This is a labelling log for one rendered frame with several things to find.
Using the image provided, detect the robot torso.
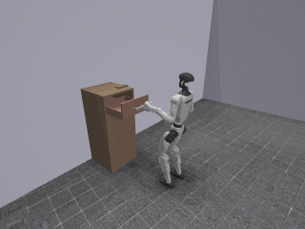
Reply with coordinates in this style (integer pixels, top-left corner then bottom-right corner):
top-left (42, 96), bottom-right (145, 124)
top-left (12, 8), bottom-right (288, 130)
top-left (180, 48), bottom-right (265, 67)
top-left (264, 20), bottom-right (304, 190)
top-left (170, 92), bottom-right (193, 137)

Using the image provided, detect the cabinet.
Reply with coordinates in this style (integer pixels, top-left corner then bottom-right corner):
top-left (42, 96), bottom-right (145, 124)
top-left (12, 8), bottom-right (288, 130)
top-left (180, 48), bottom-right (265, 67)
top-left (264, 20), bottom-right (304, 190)
top-left (80, 82), bottom-right (137, 174)

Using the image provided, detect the handle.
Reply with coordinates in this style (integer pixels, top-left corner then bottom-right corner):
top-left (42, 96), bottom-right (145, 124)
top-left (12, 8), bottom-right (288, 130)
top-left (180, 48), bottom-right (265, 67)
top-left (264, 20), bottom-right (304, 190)
top-left (132, 104), bottom-right (144, 111)
top-left (116, 84), bottom-right (129, 90)

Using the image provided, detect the robot head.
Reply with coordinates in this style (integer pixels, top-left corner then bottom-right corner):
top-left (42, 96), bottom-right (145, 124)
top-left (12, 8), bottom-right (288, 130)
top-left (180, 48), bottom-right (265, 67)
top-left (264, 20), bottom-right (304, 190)
top-left (178, 73), bottom-right (194, 96)

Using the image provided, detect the drawer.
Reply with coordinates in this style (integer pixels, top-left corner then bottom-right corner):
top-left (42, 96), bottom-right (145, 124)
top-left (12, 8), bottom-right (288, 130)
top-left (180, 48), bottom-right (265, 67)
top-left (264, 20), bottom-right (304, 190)
top-left (106, 94), bottom-right (149, 120)

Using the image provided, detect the robot left upper arm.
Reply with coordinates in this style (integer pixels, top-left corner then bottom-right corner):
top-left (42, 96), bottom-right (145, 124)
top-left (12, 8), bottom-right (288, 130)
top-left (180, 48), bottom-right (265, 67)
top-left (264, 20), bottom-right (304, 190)
top-left (170, 94), bottom-right (181, 123)

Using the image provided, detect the left robot forearm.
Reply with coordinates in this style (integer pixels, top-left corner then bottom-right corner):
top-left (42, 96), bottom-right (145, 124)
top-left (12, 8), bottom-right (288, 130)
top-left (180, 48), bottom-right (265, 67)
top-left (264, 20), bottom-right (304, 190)
top-left (150, 106), bottom-right (173, 123)

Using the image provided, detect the robot right upper arm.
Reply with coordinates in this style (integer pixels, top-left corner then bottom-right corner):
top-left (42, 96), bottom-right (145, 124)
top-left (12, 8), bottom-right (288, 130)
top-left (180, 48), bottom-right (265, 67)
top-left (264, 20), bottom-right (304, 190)
top-left (188, 91), bottom-right (194, 114)

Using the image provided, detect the robot left hand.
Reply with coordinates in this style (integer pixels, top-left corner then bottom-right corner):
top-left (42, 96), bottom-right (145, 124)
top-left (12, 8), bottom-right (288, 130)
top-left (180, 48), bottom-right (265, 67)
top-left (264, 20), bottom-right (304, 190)
top-left (144, 101), bottom-right (152, 112)

